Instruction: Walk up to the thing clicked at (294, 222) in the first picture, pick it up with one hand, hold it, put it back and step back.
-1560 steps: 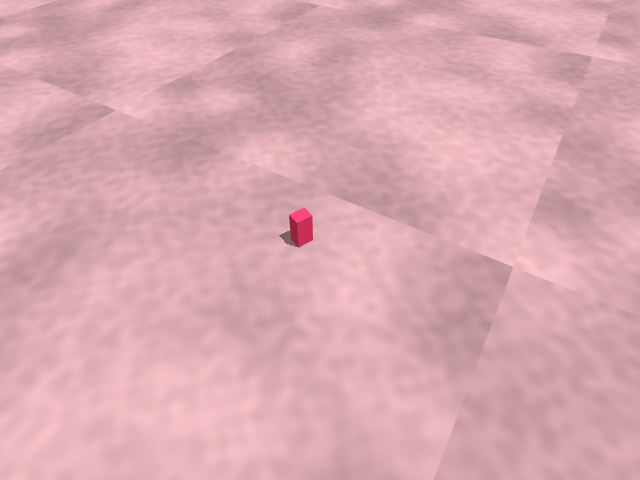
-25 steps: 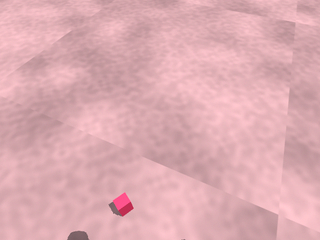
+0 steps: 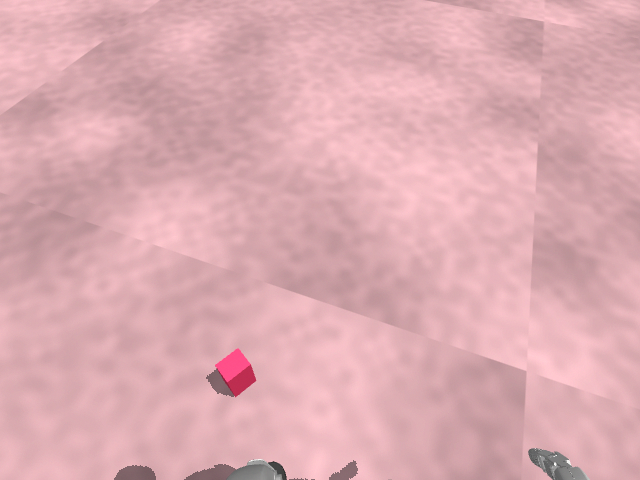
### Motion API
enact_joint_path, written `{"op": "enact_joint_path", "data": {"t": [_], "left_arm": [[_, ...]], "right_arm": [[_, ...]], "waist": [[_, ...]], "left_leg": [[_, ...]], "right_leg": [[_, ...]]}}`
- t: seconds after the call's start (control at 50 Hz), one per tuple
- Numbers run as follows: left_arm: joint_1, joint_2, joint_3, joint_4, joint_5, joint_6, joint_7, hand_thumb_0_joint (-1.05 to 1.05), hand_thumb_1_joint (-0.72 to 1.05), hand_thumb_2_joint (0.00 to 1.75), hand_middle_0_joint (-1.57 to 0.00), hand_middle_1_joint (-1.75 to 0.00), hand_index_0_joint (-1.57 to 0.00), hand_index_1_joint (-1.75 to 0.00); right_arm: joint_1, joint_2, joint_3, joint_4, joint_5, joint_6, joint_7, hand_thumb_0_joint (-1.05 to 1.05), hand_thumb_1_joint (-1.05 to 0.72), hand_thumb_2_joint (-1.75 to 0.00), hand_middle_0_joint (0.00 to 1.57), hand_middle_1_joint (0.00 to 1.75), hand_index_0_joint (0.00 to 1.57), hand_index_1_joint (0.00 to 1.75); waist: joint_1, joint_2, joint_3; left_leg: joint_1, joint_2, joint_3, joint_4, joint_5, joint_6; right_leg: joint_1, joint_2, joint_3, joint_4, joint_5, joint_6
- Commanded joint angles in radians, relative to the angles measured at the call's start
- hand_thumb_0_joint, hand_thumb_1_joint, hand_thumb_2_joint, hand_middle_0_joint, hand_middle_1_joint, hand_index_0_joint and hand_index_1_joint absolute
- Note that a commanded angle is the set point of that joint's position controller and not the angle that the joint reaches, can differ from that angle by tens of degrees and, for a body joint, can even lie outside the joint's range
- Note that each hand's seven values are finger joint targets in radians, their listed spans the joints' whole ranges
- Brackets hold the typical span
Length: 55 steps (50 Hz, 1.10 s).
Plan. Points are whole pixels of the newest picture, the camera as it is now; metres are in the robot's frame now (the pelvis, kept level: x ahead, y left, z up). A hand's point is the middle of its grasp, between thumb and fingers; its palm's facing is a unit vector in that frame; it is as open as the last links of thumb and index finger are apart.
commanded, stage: step back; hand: left
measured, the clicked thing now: (236, 373) +0.47 +0.23 -0.68
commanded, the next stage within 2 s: none
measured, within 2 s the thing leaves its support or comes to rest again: neither
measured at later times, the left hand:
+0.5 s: hand out of the picture -0.01 +0.26 -0.14, palm faces +0.08 -0.93 -0.36, open 7.4 cm
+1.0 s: hand out of the picture -0.20 +0.22 -0.12, palm faces +0.03 -0.91 -0.42, open 7.4 cm
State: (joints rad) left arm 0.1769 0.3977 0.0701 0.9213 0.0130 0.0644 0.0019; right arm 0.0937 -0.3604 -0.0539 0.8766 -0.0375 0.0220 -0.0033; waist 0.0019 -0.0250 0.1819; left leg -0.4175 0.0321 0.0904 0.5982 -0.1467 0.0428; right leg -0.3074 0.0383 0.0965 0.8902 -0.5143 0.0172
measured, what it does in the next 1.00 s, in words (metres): walks backwards: right foot, then left foot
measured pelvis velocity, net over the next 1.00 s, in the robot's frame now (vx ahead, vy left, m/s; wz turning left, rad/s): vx -0.27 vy -0.05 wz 0.03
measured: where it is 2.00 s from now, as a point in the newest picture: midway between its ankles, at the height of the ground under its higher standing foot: outside the picture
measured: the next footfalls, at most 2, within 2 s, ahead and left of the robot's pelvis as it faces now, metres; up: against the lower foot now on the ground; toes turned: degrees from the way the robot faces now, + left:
right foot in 0.04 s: +0.00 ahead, -0.13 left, +0.00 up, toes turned +3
left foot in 0.42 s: -0.10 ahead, +0.10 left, +0.00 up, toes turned +2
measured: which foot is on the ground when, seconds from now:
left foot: down 0.00-0.10, up 0.12-0.40, down 0.42-0.84, up 0.86-1.00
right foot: up 0.00-0.02, down 0.04-0.46, up 0.48-0.78, down 0.80-1.00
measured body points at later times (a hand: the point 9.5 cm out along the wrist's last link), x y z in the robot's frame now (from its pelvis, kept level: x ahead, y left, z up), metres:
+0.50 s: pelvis -0.13 -0.01 +0.00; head -0.06 +0.01 +0.45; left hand -0.02 +0.31 -0.12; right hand -0.03 -0.32 -0.11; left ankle -0.14 +0.09 -0.72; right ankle -0.05 -0.13 -0.70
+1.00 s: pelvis -0.27 -0.05 +0.01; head -0.22 -0.07 +0.46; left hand -0.20 +0.27 -0.10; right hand -0.15 -0.36 -0.12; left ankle -0.29 +0.09 -0.64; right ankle -0.22 -0.17 -0.72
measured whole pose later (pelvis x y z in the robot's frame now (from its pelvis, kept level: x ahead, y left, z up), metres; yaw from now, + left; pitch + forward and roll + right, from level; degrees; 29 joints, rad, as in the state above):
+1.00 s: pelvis -0.27 -0.05 +0.01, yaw +2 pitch -1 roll +2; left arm 0.19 0.35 0.07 0.84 0.04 0.05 0.00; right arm 0.16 -0.41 -0.06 0.86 0.00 0.05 -0.02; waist 0.03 0.02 0.14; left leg -0.47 -0.12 -0.14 1.14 -0.48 -0.01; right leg -0.33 -0.01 0.06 0.62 -0.27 -0.01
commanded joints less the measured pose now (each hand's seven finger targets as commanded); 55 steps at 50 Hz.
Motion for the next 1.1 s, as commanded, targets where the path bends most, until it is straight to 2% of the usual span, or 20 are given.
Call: {"op": "enact_joint_path", "data": {"t": [0.0, 0.04, 0.08, 0.1, 0.14, 0.18, 0.3, 0.34, 0.4, 0.44, 0.46, 0.48, 0.54, 0.66, 0.76, 0.8, 0.82, 0.84, 0.92, 1.08], "left_arm": [[0.183, 0.153, 0.057, -0.020, 0.007, -0.032, 0.004, 0.00, 0.90, 0.90, -0.20, -0.30, -0.20, -0.30], [0.207, 0.192, 0.073, -0.008, 0.028, -0.036, 0.004, 0.00, 0.90, 0.90, -0.20, -0.30, -0.20, -0.30], [0.041, 0.380, 0.109, -0.104, 0.043, -0.032, 0.001, 0.00, 0.90, 0.90, -0.20, -0.30, -0.20, -0.30], [-0.075, 0.370, 0.110, -0.153, 0.044, -0.041, 0.010, 0.00, 0.90, 0.90, -0.20, -0.30, -0.20, -0.30], [-0.120, 0.234, 0.076, -0.173, 0.032, -0.056, 0.013, 0.00, 0.90, 0.90, -0.20, -0.30, -0.20, -0.30], [-0.117, 0.198, 0.078, -0.165, 0.027, -0.057, 0.017, 0.00, 0.90, 0.90, -0.20, -0.30, -0.20, -0.30], [0.046, 0.176, 0.078, -0.177, 0.026, -0.043, 0.033, 0.00, 0.90, 0.90, -0.20, -0.30, -0.20, -0.30], [0.031, 0.187, 0.074, -0.189, 0.015, -0.033, 0.032, 0.00, 0.90, 0.90, -0.20, -0.30, -0.20, -0.30], [0.004, 0.184, 0.053, -0.215, -0.003, -0.012, 0.021, 0.00, 0.90, 0.90, -0.20, -0.30, -0.20, -0.30], [-0.042, 0.149, 0.049, -0.241, -0.011, -0.014, 0.021, 0.00, 0.90, 0.90, -0.20, -0.30, -0.20, -0.30], [-0.107, 0.175, 0.067, -0.240, 0.005, -0.014, 0.035, 0.00, 0.90, 0.90, -0.20, -0.30, -0.20, -0.30], [-0.108, 0.188, 0.068, -0.223, 0.006, -0.012, 0.034, 0.00, 0.90, 0.90, -0.20, -0.30, -0.20, -0.30], [-0.014, 0.165, 0.063, -0.190, -0.012, -0.014, 0.024, 0.00, 0.90, 0.90, -0.20, -0.30, -0.20, -0.30], [-0.010, 0.145, 0.057, -0.196, 0.001, -0.038, 0.026, 0.00, 0.90, 0.90, -0.20, -0.30, -0.20, -0.30], [0.085, 0.143, 0.064, -0.120, 0.013, -0.056, 0.020, 0.00, 0.90, 0.90, -0.20, -0.30, -0.20, -0.30], [0.115, 0.217, 0.081, -0.115, 0.033, -0.064, 0.018, 0.00, 0.90, 0.90, -0.20, -0.30, -0.20, -0.30], [0.066, 0.313, 0.100, -0.135, 0.025, -0.057, 0.013, 0.00, 0.90, 0.90, -0.20, -0.30, -0.20, -0.30], [-0.034, 0.379, 0.110, -0.180, 0.037, -0.057, 0.016, 0.00, 0.90, 0.90, -0.20, -0.30, -0.20, -0.30], [-0.127, 0.219, 0.079, -0.203, 0.027, -0.057, 0.025, 0.00, 0.90, 0.90, -0.20, -0.30, -0.20, -0.30], [-0.031, 0.207, 0.071, -0.209, 0.021, -0.022, 0.036, 0.00, 0.90, 0.90, -0.20, -0.30, -0.20, -0.30]], "right_arm": [[-0.011, -0.295, -0.071, -0.068, 0.011, 0.007, -0.016, 0.00, -0.90, -0.90, 0.20, 0.30, 0.20, 0.30], [-0.011, -0.259, -0.059, -0.070, 0.023, 0.016, -0.009, 0.00, -0.90, -0.90, 0.20, 0.30, 0.20, 0.30], [-0.059, -0.225, -0.065, -0.078, 0.027, 0.020, -0.025, 0.00, -0.90, -0.90, 0.20, 0.30, 0.20, 0.30], [-0.026, -0.274, -0.084, -0.063, 0.019, 0.021, -0.027, 0.00, -0.90, -0.90, 0.20, 0.30, 0.20, 0.30], [0.053, -0.249, -0.066, -0.016, 0.037, 0.016, -0.013, 0.00, -0.90, -0.90, 0.20, 0.30, 0.20, 0.30], [0.110, -0.199, -0.040, -0.006, 0.042, 0.008, -0.022, 0.00, -0.90, -0.90, 0.20, 0.30, 0.20, 0.30], [0.060, -0.197, -0.026, -0.063, 0.031, -0.014, -0.032, 0.00, -0.90, -0.90, 0.20, 0.30, 0.20, 0.30], [0.114, -0.191, -0.028, -0.055, 0.026, -0.023, -0.033, 0.00, -0.90, -0.90, 0.20, 0.30, 0.20, 0.30], [0.165, -0.221, -0.051, -0.030, 0.011, -0.028, -0.029, 0.00, -0.90, -0.90, 0.20, 0.30, 0.20, 0.30], [0.114, -0.379, -0.083, -0.061, 0.001, -0.022, -0.018, 0.00, -0.90, -0.90, 0.20, 0.30, 0.20, 0.30], [0.115, -0.399, -0.089, -0.075, -0.005, -0.022, -0.019, 0.00, -0.90, -0.90, 0.20, 0.30, 0.20, 0.30], [0.092, -0.351, -0.081, -0.068, -0.001, -0.026, -0.027, 0.00, -0.90, -0.90, 0.20, 0.30, 0.20, 0.30], [0.020, -0.255, -0.053, -0.092, 0.003, -0.026, -0.037, 0.00, -0.90, -0.90, 0.20, 0.30, 0.20, 0.30], [0.078, -0.253, -0.061, -0.103, 0.011, -0.017, -0.037, 0.00, -0.90, -0.90, 0.20, 0.30, 0.20, 0.30], [0.011, -0.282, -0.067, -0.123, 0.022, 0.013, -0.022, 0.00, -0.90, -0.90, 0.20, 0.30, 0.20, 0.30], [0.008, -0.236, -0.051, -0.137, 0.035, 0.017, -0.017, 0.00, -0.90, -0.90, 0.20, 0.30, 0.20, 0.30], [-0.045, -0.193, -0.046, -0.157, 0.038, 0.017, -0.023, 0.00, -0.90, -0.90, 0.20, 0.30, 0.20, 0.30], [-0.016, -0.233, -0.065, -0.142, 0.031, 0.024, -0.034, 0.00, -0.90, -0.90, 0.20, 0.30, 0.20, 0.30], [0.085, -0.215, -0.050, -0.074, 0.042, 0.015, -0.024, 0.00, -0.90, -0.90, 0.20, 0.30, 0.20, 0.30], [0.148, -0.190, -0.040, -0.069, 0.015, -0.017, -0.031, 0.00, -0.90, -0.90, 0.20, 0.30, 0.20, 0.30]], "waist": [[0.030, 0.202, -0.287], [0.036, 0.073, -0.235], [0.073, -0.301, -0.081], [0.025, -0.282, -0.008], [-0.030, -0.091, -0.012], [-0.053, -0.114, -0.107], [0.069, -0.152, -0.237], [0.047, -0.190, -0.283], [0.014, -0.098, -0.288], [0.004, 0.249, -0.250], [-0.060, 0.272, -0.231], [-0.042, 0.215, -0.190], [0.029, 0.136, -0.189], [-0.027, 0.180, -0.227], [0.013, 0.196, -0.270], [0.025, 0.040, -0.280], [0.056, -0.216, -0.209], [0.054, -0.288, -0.153], [-0.021, -0.112, -0.147], [0.027, -0.192, -0.285]], "left_leg": [[0.199, 0.237, -0.275, -0.122, 0.022, 0.138], [0.001, 0.151, -0.217, -0.042, -0.193, 0.054], [-0.079, -0.127, -0.173, 0.403, -0.460, -0.048], [-0.015, -0.075, -0.263, 0.569, -0.400, -0.051], [-0.027, -0.152, -0.268, 0.580, -0.271, -0.041], [-0.083, -0.184, -0.258, 0.597, -0.239, -0.051], [-0.138, -0.086, -0.188, 0.242, -0.365, -0.068], [-0.035, -0.045, -0.157, 0.024, -0.318, -0.044], [0.225, -0.022, -0.161, -0.227, 0.084, -0.020], [0.293, 0.293, -0.543, -0.218, 0.366, 0.158], [0.161, 0.361, -0.637, -0.241, 0.350, 0.255], [0.129, 0.352, -0.586, -0.242, 0.315, 0.261], [0.243, 0.195, -0.317, -0.147, 0.458, 0.157], [0.394, 0.220, -0.317, -0.065, 0.459, 0.207], [0.220, 0.164, -0.268, 0.016, 0.210, 0.131], [-0.011, 0.063, -0.241, 0.122, -0.066, 0.041], [-0.101, -0.124, -0.171, 0.327, -0.367, -0.018], [-0.008, -0.104, -0.230, 0.549, -0.483, -0.046], [-0.052, -0.162, -0.251, 0.628, -0.327, -0.045], [0.046, -0.058, -0.117, -0.091, -0.230, -0.049]], "right_leg": [[0.091, -0.034, -0.065, -0.344, 0.151, -0.028], [0.169, -0.072, 0.035, -0.459, 0.158, -0.071], [-0.212, -0.435, 0.541, -0.723, -0.150, -0.305], [-0.343, -0.469, 0.575, -0.753, -0.175, -0.333], [-0.211, -0.262, 0.231, -0.614, 0.182, -0.203], [-0.046, -0.193, 0.087, -0.527, 0.457, -0.146], [0.375, -0.281, 0.130, -0.380, 0.704, -0.229], [0.380, -0.292, 0.131, -0.308, 0.787, -0.216], [0.156, -0.199, 0.049, -0.204, 0.638, -0.121], [-0.155, 0.039, -0.089, 0.001, 0.011, -0.034], [-0.109, 0.035, 0.038, 0.180, -0.155, -0.024], [-0.115, 0.027, 0.085, 0.275, -0.107, -0.030], [-0.212, 0.069, 0.102, 0.355, 0.012, -0.044], [-0.180, 0.008, 0.039, 0.050, -0.005, 0.015], [0.115, 0.000, -0.093, -0.459, 0.290, -0.016], [0.224, -0.122, 0.127, -0.466, 0.324, -0.083], [0.055, -0.321, 0.385, -0.571, 0.266, -0.226], [-0.169, -0.462, 0.532, -0.615, 0.268, -0.338], [-0.044, -0.254, 0.144, -0.479, 0.491, -0.209], [0.294, -0.248, 0.102, -0.261, 0.690, -0.181]]}}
